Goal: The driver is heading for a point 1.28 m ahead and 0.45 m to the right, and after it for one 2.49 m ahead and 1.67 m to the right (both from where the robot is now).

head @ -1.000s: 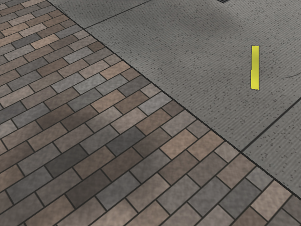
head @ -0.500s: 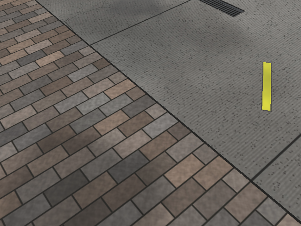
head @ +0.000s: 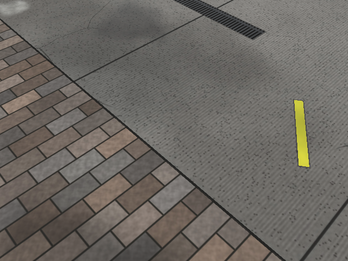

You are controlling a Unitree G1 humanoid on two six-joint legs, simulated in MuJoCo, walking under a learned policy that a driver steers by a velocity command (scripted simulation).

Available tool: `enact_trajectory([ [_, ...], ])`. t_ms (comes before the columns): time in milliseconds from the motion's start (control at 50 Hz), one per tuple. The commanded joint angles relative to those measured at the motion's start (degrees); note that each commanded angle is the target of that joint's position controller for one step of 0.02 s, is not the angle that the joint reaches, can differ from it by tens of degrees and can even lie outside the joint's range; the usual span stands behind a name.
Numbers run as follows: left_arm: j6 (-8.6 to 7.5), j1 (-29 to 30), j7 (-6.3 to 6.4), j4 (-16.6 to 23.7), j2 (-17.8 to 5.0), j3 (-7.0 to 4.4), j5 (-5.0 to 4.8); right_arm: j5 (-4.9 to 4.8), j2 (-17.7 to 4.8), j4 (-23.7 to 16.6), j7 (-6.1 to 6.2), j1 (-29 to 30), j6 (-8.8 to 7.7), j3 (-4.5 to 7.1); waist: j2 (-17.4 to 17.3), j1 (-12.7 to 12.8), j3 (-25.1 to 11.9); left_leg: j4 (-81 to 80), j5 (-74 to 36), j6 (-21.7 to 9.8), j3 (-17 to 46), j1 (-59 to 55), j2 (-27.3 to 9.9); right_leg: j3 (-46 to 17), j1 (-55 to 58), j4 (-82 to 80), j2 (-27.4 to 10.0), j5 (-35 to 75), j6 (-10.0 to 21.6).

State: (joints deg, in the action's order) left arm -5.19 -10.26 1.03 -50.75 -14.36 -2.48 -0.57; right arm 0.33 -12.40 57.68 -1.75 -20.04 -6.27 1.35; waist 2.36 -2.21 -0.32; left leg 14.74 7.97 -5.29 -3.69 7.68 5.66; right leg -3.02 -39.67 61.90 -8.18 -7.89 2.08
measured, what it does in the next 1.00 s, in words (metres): walks ahead: right foot, then left foot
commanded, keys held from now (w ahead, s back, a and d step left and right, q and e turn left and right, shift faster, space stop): w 0.36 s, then no key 0.14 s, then e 0.50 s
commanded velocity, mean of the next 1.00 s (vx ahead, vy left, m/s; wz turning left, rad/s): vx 0.29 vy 0.00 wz -0.18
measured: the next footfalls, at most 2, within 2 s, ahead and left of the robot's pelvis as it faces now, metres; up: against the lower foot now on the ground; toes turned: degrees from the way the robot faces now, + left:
right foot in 0.28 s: +0.35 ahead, -0.16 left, +0.00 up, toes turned -2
left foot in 0.78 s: +0.51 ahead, +0.04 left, +0.00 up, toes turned -7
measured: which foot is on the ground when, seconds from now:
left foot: down 0.00-0.30, up 0.32-0.76, down 0.78-1.00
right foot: up 0.00-0.26, down 0.28-0.78, up 0.80-1.00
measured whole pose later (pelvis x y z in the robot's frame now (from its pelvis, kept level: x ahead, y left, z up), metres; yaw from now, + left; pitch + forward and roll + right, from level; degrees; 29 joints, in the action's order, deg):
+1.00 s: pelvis +0.38 -0.05 -0.01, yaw -13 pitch +2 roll +0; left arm 2.6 -11.1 2.6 -47.3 -17.6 -5.4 -1.0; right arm 1.3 -13.7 48.8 3.1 -5.9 -1.3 2.9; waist 2.2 -0.2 1.7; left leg 23.8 6.2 -2.3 -5.7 20.1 -2.0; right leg -1.4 -31.7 63.0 -0.8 -24.0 -3.4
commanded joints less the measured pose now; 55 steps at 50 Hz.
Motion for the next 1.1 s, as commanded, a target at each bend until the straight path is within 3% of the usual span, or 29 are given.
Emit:
enact_trajectory([
  [20,-0.18,0.4,0.03,2.9,-2.2,-0.57,0.41,-0.24,-8.1,-3.3,1.26,1.4,-0.56,1.35,-4.0,1.9,3.7,-9.4,-7.8,-8.7,11.2,3.9,-16.2,0.0,-2.0,-9.6,-1.3,9.1,-1.2],
  [80,-0.63,7.0,-0.57,4.6,-1.4,-0.16,0.06,-0.89,-9.1,-2.5,1.74,-1.9,-0.13,1.51,-4.4,-0.6,3.9,-9.1,-8.0,-6.9,9.0,0.7,-15.4,2.0,0.2,-21.2,1.0,14.7,-1.4],
  [140,-0.85,12.1,-1.55,6.3,-1.5,0.16,-0.49,-1.30,-9.5,-1.2,1.81,-5.1,0.49,1.69,-4.8,-2.4,5.1,-7.4,-7.0,-6.7,9.0,-4.5,-16.9,2.7,0.1,-27.0,2.3,13.6,-1.4],
  [200,-1.48,14.7,-2.82,8.1,-2.2,0.18,-0.72,-1.33,-9.9,-0.4,2.10,-6.4,1.43,2.04,-5.4,-2.2,5.7,-3.9,-9.1,-6.1,9.9,-10.4,-19.8,2.5,-0.3,-30.8,3.1,8.2,0.4],
  [240,-1.93,11.4,-3.28,7.9,-3.9,-0.44,-0.71,-1.33,-10.8,-0.7,2.24,-4.9,1.97,2.42,-6.7,0.3,3.6,0.4,-17.7,-4.9,9.7,-11.8,-20.4,3.7,6.1,-32.7,4.9,4.0,2.1],
  [260,-2.07,6.1,-3.21,6.5,-5.5,-1.35,-0.63,-1.19,-11.1,-1.1,2.24,-3.4,2.25,2.43,-7.2,3.5,0.4,6.5,-27.7,-3.9,8.1,-11.2,-18.9,5.5,14.1,-33.7,6.9,3.3,3.3],
  [280,-2.09,-4.4,-2.85,3.3,-8.5,-2.93,-0.64,-0.69,-9.7,-1.7,2.18,-2.5,2.46,1.88,-6.4,8.2,-5.9,18.4,-32.3,-2.3,5.6,-7.0,-15.5,5.5,28.1,-33.5,7.5,4.3,5.3],
  [300,-1.86,-15.9,-2.25,1.1,-13.8,-4.23,0.09,0.47,-7.5,-3.5,2.16,-3.1,2.22,0.78,1.3,11.3,-15.6,38.4,-15.9,-0.1,2.4,5.8,-11.3,-8.8,46.7,-32.9,-4.6,4.9,9.5],
  [320,-1.62,-18.0,-2.82,0.0,-16.0,-4.54,0.64,-0.51,0.5,-3.0,1.36,-10.8,0.75,-1.29,17.0,6.8,-22.3,55.8,22.3,2.8,5.1,28.1,-1.1,-36.2,63.9,-41.1,-15.4,-6.3,18.0],
  [340,-1.76,-16.1,-2.86,0.6,-9.9,-2.95,0.35,-1.94,-6.7,-2.6,1.20,-7.0,-0.61,0.24,9.7,8.4,-18.7,62.2,23.3,1.5,12.0,34.2,-4.4,-37.4,61.1,-44.4,-13.7,-10.4,15.4],
  [360,-1.82,-10.5,-2.67,1.7,-7.5,-2.15,0.10,-2.93,-9.8,-4.5,1.10,-1.1,-1.35,1.14,6.4,7.3,-10.6,62.1,17.6,0.5,10.5,36.7,-7.3,-28.0,52.8,-45.1,-12.0,-6.0,12.7],
  [380,-1.76,-4.7,-2.77,3.0,-6.5,-1.54,0.37,-2.51,-9.6,-5.1,1.63,1.7,-1.34,1.25,0.7,5.0,-6.2,59.8,12.5,1.2,8.7,33.3,-10.0,-20.5,43.4,-46.3,-10.1,6.8,11.7],
  [400,-1.78,-1.9,-3.07,3.3,-5.1,-1.15,0.78,-1.45,-8.9,-5.0,2.06,2.6,-0.83,1.68,-1.0,3.3,-3.4,56.9,10.5,2.1,8.1,30.1,-11.4,-14.5,36.6,-47.2,-7.9,17.8,11.2],
  [440,-2.02,-1.7,-3.42,2.0,-3.2,-0.58,1.45,-1.10,-6.0,-4.2,2.34,-0.9,0.85,1.66,0.6,0.3,-3.1,52.9,9.1,3.1,7.6,23.7,-12.2,-7.1,31.1,-48.3,-5.0,31.4,10.6],
  [500,-1.98,-2.8,-2.48,0.1,-5.1,-0.73,1.79,-0.59,-4.6,-4.8,2.79,0.1,2.13,1.71,1.2,-1.0,-2.5,45.2,4.7,4.8,6.1,23.2,-11.2,-0.9,28.5,-48.6,-3.5,43.3,11.1],
  [560,-0.73,-3.6,-1.37,-0.6,-6.5,-0.88,1.18,0.20,-4.1,-7.4,3.06,7.6,2.40,1.41,1.7,0.6,-2.6,31.6,-2.5,5.7,4.9,21.3,-10.0,1.3,28.1,-47.7,-1.1,43.4,9.7],
  [620,0.54,-5.9,-0.82,-1.1,-9.5,-1.85,0.48,-0.32,-5.5,-9.0,3.39,12.7,2.92,1.72,2.6,2.7,-3.0,24.5,-5.3,6.1,5.1,20.5,-7.7,-1.1,30.6,-45.9,-1.6,38.4,9.4],
  [680,1.72,-6.6,-0.23,-1.4,-9.2,-2.31,-0.16,-0.39,-6.7,-10.3,3.54,15.9,3.14,2.06,3.2,3.4,-1.9,20.7,-2.7,6.1,6.6,22.0,-7.1,-5.8,33.0,-43.5,-3.2,31.9,10.1],
  [720,2.33,-5.7,0.36,-0.9,-8.9,-2.68,-0.63,-0.27,-7.9,-10.4,3.40,15.4,2.74,2.59,3.4,2.6,-2.3,16.9,-0.8,5.4,7.4,20.5,-6.8,-9.4,34.4,-40.7,-3.5,26.5,9.4],
  [760,2.91,-3.3,0.85,0.6,-8.5,-2.76,-1.08,0.05,-9.4,-8.9,3.43,10.6,1.96,3.50,2.1,-0.3,-4.2,7.4,-10.0,3.7,6.4,10.4,-6.7,-10.0,31.8,-34.8,0.3,18.6,6.3],
  [780,2.83,-3.4,0.92,2.3,-6.0,-2.03,-0.32,1.12,-12.6,-8.6,3.95,7.4,1.79,4.32,-3.0,-0.3,-9.0,8.4,-25.0,0.9,12.1,-0.7,-14.1,-7.3,25.9,-26.2,4.7,10.1,3.5],
  [800,2.50,-8.9,0.75,2.2,-1.4,-1.11,0.61,1.47,-15.3,-9.4,4.68,7.0,2.66,4.82,-16.0,2.3,-12.0,11.2,-46.2,-7.0,22.7,-14.9,-26.3,-1.5,10.1,-13.0,13.6,-22.2,-0.2],
  [820,2.60,-11.1,0.77,2.4,-4.2,-1.52,-0.02,1.21,-12.7,-9.7,4.59,5.1,3.21,4.30,-18.7,1.0,-16.2,8.5,-40.7,-12.5,31.1,-15.0,-32.7,-1.9,5.0,-1.2,13.7,-34.6,-2.0],
  [840,3.41,-9.1,0.79,2.4,-8.4,-2.90,-0.75,0.84,-9.9,-11.1,4.49,7.6,3.27,3.50,-12.0,1.5,-13.8,6.9,-30.3,-11.5,28.3,-11.3,-30.1,-3.4,3.4,5.3,10.8,-30.9,-2.8],
  [860,4.65,-6.9,1.15,3.0,-8.8,-3.35,-0.89,0.50,-9.0,-12.1,4.52,11.2,3.47,3.25,-8.7,2.2,-10.8,5.7,-21.4,-9.2,23.3,-7.2,-26.9,-2.4,1.9,7.5,8.9,-26.1,-3.8],
  [880,6.04,-6.6,1.56,3.0,-8.5,-3.67,-0.58,0.26,-8.4,-12.8,4.50,14.0,3.72,2.99,-7.7,2.9,-8.1,3.8,-13.4,-7.9,19.6,-2.3,-24.8,-2.2,2.5,7.7,7.3,-22.5,-4.8],
  [940,7.97,-6.8,1.72,4.5,-5.9,-3.63,-0.49,1.21,-8.9,-12.4,4.74,16.3,4.48,3.06,-10.7,3.8,-3.8,-0.8,-4.4,-7.4,10.8,8.1,-20.5,1.3,7.8,5.8,7.0,-15.9,-5.8],
  [1040,7.78,-2.4,1.02,8.4,-4.4,-2.89,-0.23,0.66,-11.4,-11.4,5.77,15.5,4.96,3.88,-10.2,2.1,-5.4,-1.3,-5.9,-8.7,6.4,4.8,-23.1,3.0,10.7,-6.8,4.7,-13.4,-5.5],
  [1100,7.79,-1.4,0.08,9.7,-5.4,-2.99,-0.31,0.22,-13.1,-11.3,5.49,15.8,5.38,4.50,-11.0,1.7,-6.0,-0.8,-4.6,-8.0,4.4,4.7,-24.2,5.2,15.7,-13.7,5.0,-13.0,-4.1],
])
Keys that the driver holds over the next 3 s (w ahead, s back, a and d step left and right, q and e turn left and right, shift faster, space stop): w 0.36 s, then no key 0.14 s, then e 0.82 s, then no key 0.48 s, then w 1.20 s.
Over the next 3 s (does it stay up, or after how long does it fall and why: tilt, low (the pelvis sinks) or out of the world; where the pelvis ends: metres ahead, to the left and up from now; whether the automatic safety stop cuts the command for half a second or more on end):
stays up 0.85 -0.32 -0.01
